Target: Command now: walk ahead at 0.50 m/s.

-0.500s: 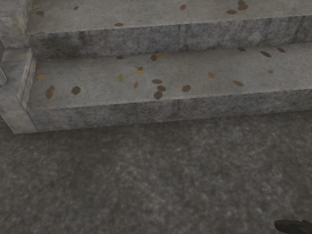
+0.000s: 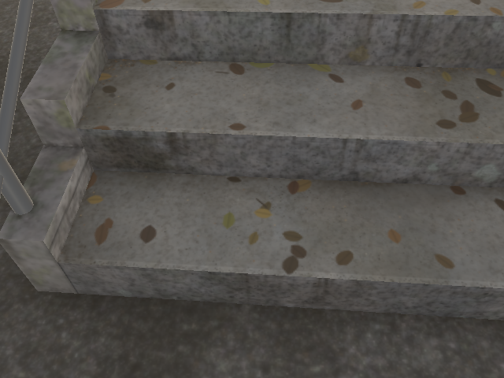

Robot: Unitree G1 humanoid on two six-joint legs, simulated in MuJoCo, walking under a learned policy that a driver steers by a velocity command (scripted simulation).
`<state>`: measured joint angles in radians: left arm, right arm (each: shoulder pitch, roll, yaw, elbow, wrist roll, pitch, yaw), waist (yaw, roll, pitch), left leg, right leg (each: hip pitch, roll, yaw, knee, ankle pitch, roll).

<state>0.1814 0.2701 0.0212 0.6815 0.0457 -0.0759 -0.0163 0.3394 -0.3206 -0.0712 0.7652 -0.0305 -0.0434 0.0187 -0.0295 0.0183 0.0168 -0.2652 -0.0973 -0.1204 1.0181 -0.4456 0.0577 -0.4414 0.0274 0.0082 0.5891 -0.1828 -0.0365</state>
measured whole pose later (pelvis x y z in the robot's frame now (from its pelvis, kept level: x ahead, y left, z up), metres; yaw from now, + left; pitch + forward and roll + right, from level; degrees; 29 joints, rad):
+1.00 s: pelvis +0.44 -0.08 +0.01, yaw -31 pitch +1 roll +0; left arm 0.24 0.27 0.05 0.83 0.02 -0.02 0.00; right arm 0.25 -0.23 -0.01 0.77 -0.05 -0.05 0.00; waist -0.02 0.03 0.02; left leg -0.62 0.08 0.02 1.52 -0.34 -0.01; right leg -0.29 0.13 -0.01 0.50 -0.23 -0.12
